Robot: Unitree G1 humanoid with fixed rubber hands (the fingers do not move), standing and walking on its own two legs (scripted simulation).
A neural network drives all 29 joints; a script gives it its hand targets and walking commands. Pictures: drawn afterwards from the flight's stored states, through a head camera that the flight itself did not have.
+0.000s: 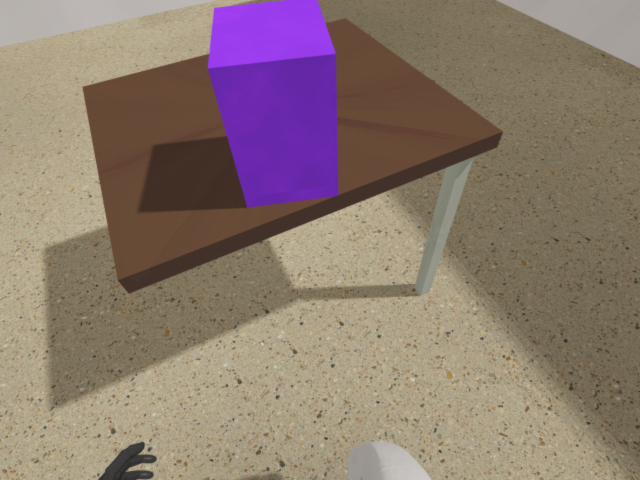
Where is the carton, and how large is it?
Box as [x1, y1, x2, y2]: [208, 0, 337, 207]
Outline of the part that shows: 317,0 283,0 214,8 208,70 247,207 337,195 335,53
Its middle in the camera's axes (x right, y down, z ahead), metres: -0.07 -0.25 +0.71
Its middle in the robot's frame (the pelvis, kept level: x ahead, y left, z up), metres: +0.71 +0.10 +0.08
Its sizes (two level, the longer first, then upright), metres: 0.218 0.179 0.275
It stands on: a table, 0.69 m high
